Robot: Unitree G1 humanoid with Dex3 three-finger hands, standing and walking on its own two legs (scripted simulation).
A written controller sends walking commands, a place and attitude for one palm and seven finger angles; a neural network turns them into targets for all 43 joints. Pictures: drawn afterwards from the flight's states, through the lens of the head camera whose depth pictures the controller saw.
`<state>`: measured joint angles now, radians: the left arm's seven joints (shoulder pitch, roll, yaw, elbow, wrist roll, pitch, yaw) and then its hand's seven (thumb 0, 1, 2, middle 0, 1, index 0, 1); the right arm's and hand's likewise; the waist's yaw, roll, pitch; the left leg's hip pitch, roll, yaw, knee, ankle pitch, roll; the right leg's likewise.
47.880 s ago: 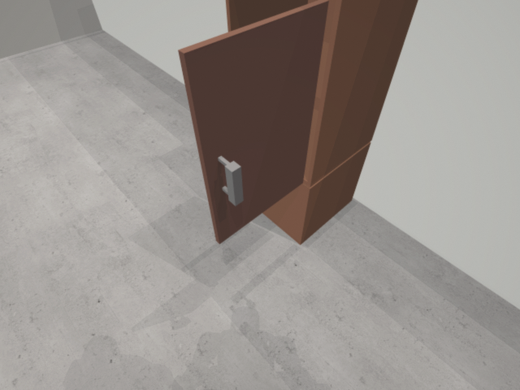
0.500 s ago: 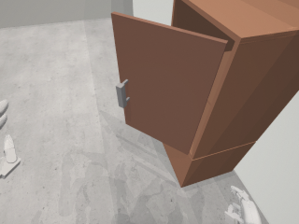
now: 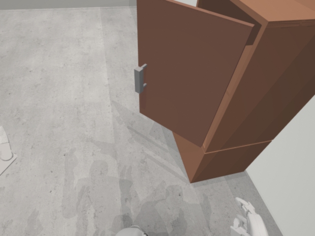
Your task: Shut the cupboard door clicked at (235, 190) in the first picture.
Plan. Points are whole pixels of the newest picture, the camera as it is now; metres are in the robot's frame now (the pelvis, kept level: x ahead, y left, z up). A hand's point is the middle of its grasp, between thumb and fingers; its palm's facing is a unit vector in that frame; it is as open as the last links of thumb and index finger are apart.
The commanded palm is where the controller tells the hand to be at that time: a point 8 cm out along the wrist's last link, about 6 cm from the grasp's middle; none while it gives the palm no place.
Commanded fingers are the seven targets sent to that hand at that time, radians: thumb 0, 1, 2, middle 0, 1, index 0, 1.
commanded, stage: step back with the hand held close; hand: left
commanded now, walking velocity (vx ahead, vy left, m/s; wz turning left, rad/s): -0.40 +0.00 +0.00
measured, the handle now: (142, 78) +0.73 +0.12 -0.05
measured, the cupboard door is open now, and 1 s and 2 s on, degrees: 42 42 42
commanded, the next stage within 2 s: stop stepping back and stand still in 0.46 s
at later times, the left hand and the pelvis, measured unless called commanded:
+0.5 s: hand out of the picture +0.11 +0.29 +0.20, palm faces +0.49 -0.78 -0.39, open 7.4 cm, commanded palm +0.06 +0.31 +0.20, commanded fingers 0.00 0.90 0.90 -0.20 -0.30 -0.20 -0.30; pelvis -0.09 +0.01 +0.00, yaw -2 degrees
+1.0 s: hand out of the picture -0.01 +0.35 +0.20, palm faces +0.49 -0.84 -0.24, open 7.4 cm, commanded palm -0.09 +0.37 +0.20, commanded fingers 0.00 0.90 0.90 -0.20 -0.30 -0.20 -0.30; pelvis -0.24 +0.07 +0.02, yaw +0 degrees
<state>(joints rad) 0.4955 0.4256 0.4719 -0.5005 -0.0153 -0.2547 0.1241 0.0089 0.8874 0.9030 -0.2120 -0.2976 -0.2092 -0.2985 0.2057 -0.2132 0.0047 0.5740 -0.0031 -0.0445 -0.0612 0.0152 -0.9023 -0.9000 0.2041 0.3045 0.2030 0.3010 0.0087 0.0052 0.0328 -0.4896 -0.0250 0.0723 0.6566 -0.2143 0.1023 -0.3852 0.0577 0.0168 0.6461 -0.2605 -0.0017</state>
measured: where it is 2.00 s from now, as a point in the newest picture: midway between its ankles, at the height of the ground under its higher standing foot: outside the picture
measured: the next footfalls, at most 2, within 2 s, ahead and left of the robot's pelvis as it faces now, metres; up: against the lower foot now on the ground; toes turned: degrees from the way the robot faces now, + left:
right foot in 0.50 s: -0.17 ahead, -0.13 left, +0.00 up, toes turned -2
left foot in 0.84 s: -0.05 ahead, +0.12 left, +0.00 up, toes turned -2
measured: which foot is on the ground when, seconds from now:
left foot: down 0.00-0.72, up 0.74-0.82, down 0.84-1.00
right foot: down 0.00-0.24, up 0.26-0.48, down 0.50-0.84, up 0.86-1.00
